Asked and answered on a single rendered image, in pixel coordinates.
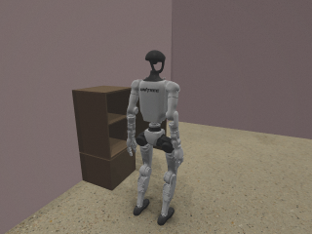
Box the robot right hand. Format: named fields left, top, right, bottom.
left=171, top=147, right=184, bottom=170

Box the right robot upper arm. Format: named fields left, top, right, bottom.
left=165, top=80, right=180, bottom=121

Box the left robot upper arm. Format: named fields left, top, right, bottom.
left=127, top=79, right=143, bottom=115

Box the robot left hand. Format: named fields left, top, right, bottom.
left=126, top=137, right=137, bottom=157

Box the cupboard door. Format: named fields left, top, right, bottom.
left=135, top=96, right=167, bottom=150

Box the robot torso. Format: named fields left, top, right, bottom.
left=138, top=77, right=169, bottom=147

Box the right robot foot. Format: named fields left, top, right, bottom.
left=157, top=207, right=175, bottom=226

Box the left robot forearm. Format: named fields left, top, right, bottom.
left=126, top=111, right=136, bottom=138

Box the right robot forearm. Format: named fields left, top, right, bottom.
left=169, top=111, right=181, bottom=149

